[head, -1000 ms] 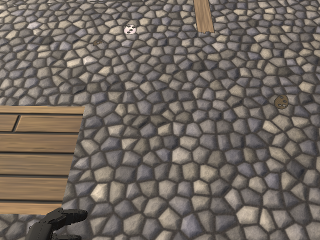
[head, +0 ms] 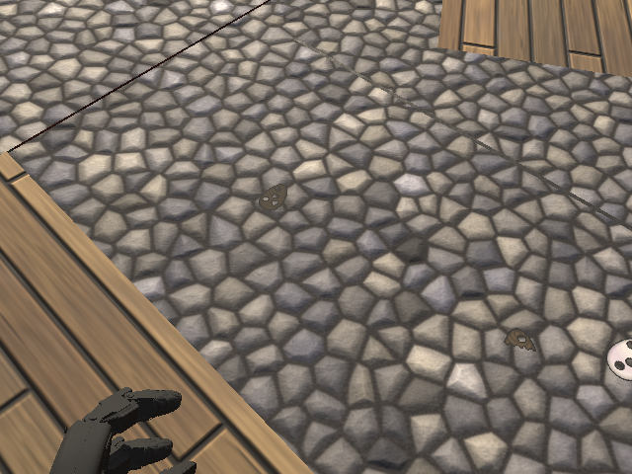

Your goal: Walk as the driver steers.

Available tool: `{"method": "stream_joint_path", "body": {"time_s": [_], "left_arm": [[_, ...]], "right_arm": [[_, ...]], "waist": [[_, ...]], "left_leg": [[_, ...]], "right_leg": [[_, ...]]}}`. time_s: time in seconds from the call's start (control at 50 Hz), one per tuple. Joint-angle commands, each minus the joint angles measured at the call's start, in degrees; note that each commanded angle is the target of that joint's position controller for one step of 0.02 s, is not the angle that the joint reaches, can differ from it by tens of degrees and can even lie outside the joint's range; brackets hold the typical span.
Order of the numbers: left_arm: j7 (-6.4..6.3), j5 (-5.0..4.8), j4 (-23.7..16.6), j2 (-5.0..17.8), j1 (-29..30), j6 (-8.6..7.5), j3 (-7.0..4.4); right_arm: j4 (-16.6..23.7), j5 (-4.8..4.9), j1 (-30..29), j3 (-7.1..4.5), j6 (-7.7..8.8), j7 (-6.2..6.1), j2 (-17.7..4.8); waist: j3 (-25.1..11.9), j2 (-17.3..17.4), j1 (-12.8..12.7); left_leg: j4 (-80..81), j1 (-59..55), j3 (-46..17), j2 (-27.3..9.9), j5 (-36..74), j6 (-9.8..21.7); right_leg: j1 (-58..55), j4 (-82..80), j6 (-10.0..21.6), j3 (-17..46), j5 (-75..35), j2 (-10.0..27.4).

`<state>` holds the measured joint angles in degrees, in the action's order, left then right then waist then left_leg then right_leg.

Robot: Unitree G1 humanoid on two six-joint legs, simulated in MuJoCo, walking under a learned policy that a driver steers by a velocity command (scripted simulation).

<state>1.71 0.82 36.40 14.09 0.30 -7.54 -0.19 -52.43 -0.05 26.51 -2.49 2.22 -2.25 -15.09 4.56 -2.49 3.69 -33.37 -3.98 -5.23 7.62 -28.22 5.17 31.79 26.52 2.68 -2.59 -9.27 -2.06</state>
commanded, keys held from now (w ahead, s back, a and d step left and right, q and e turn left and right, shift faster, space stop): q+shift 1.00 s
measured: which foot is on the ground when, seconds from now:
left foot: down 0.00-0.00, up 0.02-0.44, down 0.46-0.92, up 0.94-1.00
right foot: down 0.00-0.48, up 0.50-0.90, down 0.92-1.00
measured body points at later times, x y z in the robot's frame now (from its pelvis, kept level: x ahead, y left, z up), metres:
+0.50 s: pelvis +0.13 +0.03 +0.02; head +0.15 +0.08 +0.47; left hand +0.21 +0.35 -0.09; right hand +0.37 -0.20 -0.05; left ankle +0.12 +0.13 -0.71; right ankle +0.19 -0.09 -0.70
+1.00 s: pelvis +0.18 +0.03 +0.03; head +0.21 +0.06 +0.47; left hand +0.09 +0.35 -0.06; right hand +0.54 -0.02 -0.04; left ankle +0.10 +0.11 -0.66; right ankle +0.28 -0.03 -0.71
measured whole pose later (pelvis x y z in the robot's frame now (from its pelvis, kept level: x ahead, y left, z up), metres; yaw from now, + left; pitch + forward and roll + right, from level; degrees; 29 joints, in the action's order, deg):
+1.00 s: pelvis +0.18 +0.03 +0.03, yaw +48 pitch +3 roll -1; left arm -0.7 1.4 40.7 16.4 -5.1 -0.4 -5.4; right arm -31.5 1.5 6.3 -6.0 -3.2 -1.5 -19.5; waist 1.7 1.5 -0.1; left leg -56.4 28.5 -12.5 8.2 -27.7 -1.0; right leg 18.2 28.5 1.0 1.4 12.9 -2.8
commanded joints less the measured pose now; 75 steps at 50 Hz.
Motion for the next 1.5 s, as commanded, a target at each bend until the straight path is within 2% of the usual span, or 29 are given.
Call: {"method": "stream_joint_path", "body": {"time_s": [0.02,0.04,0.06,0.1,0.14,0.24,0.44,0.46,0.48,0.5,0.52,0.56,0.62,0.72,0.9,0.92,0.94,0.96,0.98,1.06,1.14,1.18,1.3,1.36,1.38,1.4,1.42,1.46,1.5], "left_arm": [[-0.07,3.23,2.8,10.3,-26.5,-0.13,-2.94],[-0.66,1.70,-1.1,9.6,-19.9,0.92,-3.53],[-1.56,0.77,-2.4,7.8,-12.9,2.03,-3.08],[-2.65,0.28,-0.8,5.1,-7.5,3.35,-1.86],[-2.04,1.20,-0.3,5.5,-3.8,3.59,-2.04],[-3.15,0.67,0.6,9.3,-2.4,4.42,-4.19],[-3.03,-1.75,3.1,11.5,-1.9,8.21,-5.99],[-2.79,-2.11,4.4,10.5,-3.9,8.38,-5.97],[-2.41,-1.37,4.9,8.6,-5.8,8.46,-5.70],[-2.24,0.79,0.3,6.7,-2.2,8.06,-4.95],[-2.42,0.80,-0.8,7.5,4.0,7.41,-5.20],[-2.91,-0.81,0.0,7.9,3.7,7.00,-5.61],[-3.52,-0.04,0.6,8.8,1.9,6.74,-6.24],[-2.63,-0.74,0.1,5.6,2.7,6.58,-5.24],[-1.49,-1.06,1.2,8.6,-4.6,5.55,-6.79],[-1.80,-0.45,1.3,11.2,-5.9,5.87,-7.55],[-1.96,1.06,0.9,15.1,-4.4,6.45,-8.04],[-2.34,1.58,-0.5,12.5,-3.4,6.02,-7.78],[-3.06,1.19,-1.7,9.2,-1.3,5.98,-6.90],[-5.13,-0.03,-1.4,8.8,-2.0,7.23,-6.30],[-4.74,0.43,0.0,11.5,-7.1,8.00,-7.38],[-4.10,-0.57,0.7,13.7,-9.4,7.80,-8.22],[-2.04,-2.50,1.2,15.2,-7.4,5.19,-8.89],[-1.50,-2.12,1.3,10.9,-4.4,5.40,-7.61],[-0.38,2.53,0.9,8.2,-6.5,7.17,-6.10],[0.36,3.42,-6.1,2.3,-0.7,7.12,-4.28],[0.71,4.74,-9.0,5.1,5.9,6.36,-4.21],[1.38,3.00,-6.2,9.8,2.0,4.89,-4.88],[1.80,2.96,-4.0,11.5,-1.9,5.67,-5.03]], "right_arm": [[3.5,1.11,10.1,0.63,0.24,1.48,-0.6],[4.2,1.68,6.3,-0.93,-0.40,1.95,-8.7],[7.9,2.38,-3.2,-2.21,-1.39,1.66,-11.5],[9.1,1.99,-6.9,-2.80,-3.71,0.23,-9.9],[9.1,2.42,-2.6,-2.62,-5.85,-0.47,-5.9],[13.9,1.66,-9.0,-2.51,-5.40,-0.25,-5.3],[18.2,1.68,-15.9,-4.71,-6.54,2.66,-7.3],[17.7,1.41,-14.0,-5.32,-6.42,2.31,-8.2],[16.7,1.17,-9.6,-7.21,-6.16,1.36,-13.6],[17.4,0.49,-8.8,-8.80,-5.74,0.38,-21.4],[18.5,-1.14,-8.5,-8.15,-4.01,0.83,-18.3],[18.9,0.47,-13.8,-7.51,-2.10,0.70,-16.3],[21.0,1.67,-18.5,-5.85,-3.23,-0.51,-11.7],[22.1,1.32,-17.6,-6.53,-4.14,-1.19,-12.9],[25.4,2.21,-22.8,-5.88,-5.25,0.02,-11.8],[25.5,1.72,-19.8,-4.99,-5.51,0.03,-8.6],[26.3,1.86,-15.3,-4.78,-5.22,0.23,-7.6],[25.4,0.97,-15.3,-6.53,-4.42,0.60,-13.9],[24.2,1.43,-16.4,-7.34,-4.51,0.84,-16.5],[24.2,2.00,-18.5,-5.40,-5.68,1.24,-10.1],[26.3,1.78,-22.7,-4.18,-5.17,1.77,-7.8],[26.3,1.89,-22.4,-3.83,-4.93,2.52,-7.7],[22.6,2.10,-18.5,-4.31,-4.11,4.34,-8.3],[13.9,2.65,-2.1,-5.68,-3.86,3.82,-9.3],[12.1,-3.77,5.3,-5.23,-3.83,4.70,-10.9],[15.2,-2.26,3.2,-5.63,-3.12,4.35,-17.8],[16.5,-1.74,1.2,-5.66,-2.27,3.71,-17.0],[15.4,-2.14,-1.1,-4.42,-1.12,2.76,-14.3],[15.1,-1.26,-4.4,-3.17,0.07,2.45,-12.3]], "waist": [[-37.0,-13.4,-10.0],[-38.9,-4.4,-11.7],[-28.7,-0.2,-10.0],[-11.4,4.5,-4.5],[-6.2,-1.2,-1.0],[-12.2,-2.0,-2.1],[-8.7,-3.9,-2.6],[-8.7,-2.2,-1.8],[-8.2,7.8,-1.3],[-8.0,23.3,-3.3],[-13.9,14.4,0.7],[-12.3,6.9,-2.8],[-12.6,8.2,-5.2],[-13.2,8.8,-4.2],[-12.5,12.2,-6.2],[-14.8,4.6,-4.7],[-12.7,-14.0,-0.4],[-10.8,-12.7,-1.3],[-9.3,-7.6,-1.6],[-5.0,-3.5,-3.6],[-8.6,-6.0,-7.0],[-11.0,-6.8,-7.7],[-7.0,-6.3,-4.2],[-7.8,2.9,3.8],[-6.5,15.6,7.7],[-3.7,27.8,5.0],[-3.0,16.3,7.0],[-1.1,8.3,2.5],[0.1,9.4,-0.9]], "left_leg": [[-55.2,35.3,-10.9,4.0,-12.8,-8.7],[-59.0,35.3,-13.8,-0.2,-7.5,-8.3],[-56.5,38.4,-9.4,-3.5,-4.3,-8.6],[-50.5,38.1,-2.6,-7.6,-0.8,-9.0],[-44.7,31.2,0.1,-9.4,0.0,-9.5],[-27.3,32.0,2.0,-14.3,12.8,-9.5],[-1.1,24.6,10.4,-11.4,13.5,-3.2],[4.5,20.4,9.3,-10.2,18.7,-1.3],[11.3,12.4,-1.6,-14.8,35.8,2.8],[11.4,2.6,-24.1,-26.3,50.4,14.0],[12.4,2.4,-26.9,-27.0,47.4,17.9],[12.4,3.3,-19.2,-22.6,40.9,12.3],[11.5,8.7,-15.6,-18.9,42.2,9.0],[8.9,10.0,-17.9,-15.7,40.6,7.7],[2.3,18.0,-26.4,-9.5,29.8,2.8],[-6.5,24.5,-21.4,-5.1,11.6,0.1],[-18.2,37.5,-10.0,4.2,-9.7,-3.5],[-31.5,41.9,-8.3,-2.0,-8.0,-6.5],[-36.0,41.4,-6.3,-4.7,-3.2,-7.5],[-37.1,43.8,0.5,-8.7,7.0,-9.4],[-26.7,43.6,3.6,-12.3,6.5,-10.8],[-22.3,40.1,5.6,-13.4,6.8,-9.8],[-8.9,27.7,11.3,-12.9,4.1,-3.4],[3.5,5.3,17.3,-6.6,7.4,1.0],[8.8,-5.6,-0.6,-11.5,-6.7,4.0],[15.6,-8.3,-32.1,-23.1,-6.2,10.8],[22.9,-7.7,-37.9,-26.7,-7.5,13.6],[22.1,-1.2,-27.5,-23.2,-5.6,12.3],[25.2,6.2,-21.2,-17.7,-1.9,10.6]], "right_leg": [[-64.6,7.9,20.8,38.2,-48.0,32.3],[-59.0,3.7,19.8,38.4,-34.5,30.6],[-48.3,0.8,17.5,30.5,-22.1,28.0],[-24.4,-6.7,13.8,19.0,-8.0,21.7],[-10.0,-11.6,12.2,10.0,-1.6,17.7],[-16.0,-12.6,13.1,2.1,-2.1,19.5],[-25.4,-6.0,5.8,-5.1,13.5,22.4],[-23.8,-1.1,2.7,-7.0,15.6,20.4],[-15.9,12.3,-2.1,-11.1,22.2,14.6],[6.2,30.1,-8.1,-11.1,45.5,4.3],[10.3,40.2,-7.9,1.9,47.4,2.8],[12.9,40.8,-5.4,6.5,37.6,3.4],[7.6,37.7,-5.8,6.8,30.6,2.2],[2.4,22.8,-7.2,7.7,27.6,-1.4],[-17.6,-4.6,-4.4,8.4,17.9,-0.7],[-26.5,-6.4,-1.1,15.3,13.0,9.1],[-30.0,-8.9,8.8,31.2,0.4,22.0],[-27.1,-9.9,13.9,35.7,1.1,27.5],[-24.7,-9.2,12.7,28.5,4.8,24.3],[-23.8,-9.8,8.6,11.6,8.3,15.9],[-31.7,-9.3,10.4,6.5,0.5,18.7],[-31.4,-12.9,9.2,5.8,18.3,20.3],[-25.6,-16.2,4.7,0.6,39.6,21.9],[-15.4,3.6,1.2,-9.7,36.5,15.5],[2.4,32.4,-0.7,-15.2,44.4,11.0],[27.5,46.6,-4.0,-6.6,50.3,1.8],[34.3,50.1,-4.6,2.1,43.3,5.0],[26.3,43.1,-5.2,3.4,32.2,8.5],[16.6,36.4,-6.8,2.7,26.7,8.4]]}}
Keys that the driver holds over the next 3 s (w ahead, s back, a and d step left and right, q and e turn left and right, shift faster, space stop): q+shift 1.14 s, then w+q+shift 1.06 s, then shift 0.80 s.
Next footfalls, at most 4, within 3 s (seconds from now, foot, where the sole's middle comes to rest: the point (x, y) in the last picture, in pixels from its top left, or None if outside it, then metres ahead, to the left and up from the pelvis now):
0.46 left None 0.16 0.15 -0.75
0.92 right None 0.31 0.00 -0.75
1.38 left None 0.06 0.15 -0.74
1.74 right None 0.33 0.52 -0.75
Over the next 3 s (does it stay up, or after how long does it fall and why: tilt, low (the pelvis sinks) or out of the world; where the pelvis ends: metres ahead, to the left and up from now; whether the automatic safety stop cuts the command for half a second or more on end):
stays up -0.08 1.11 0.02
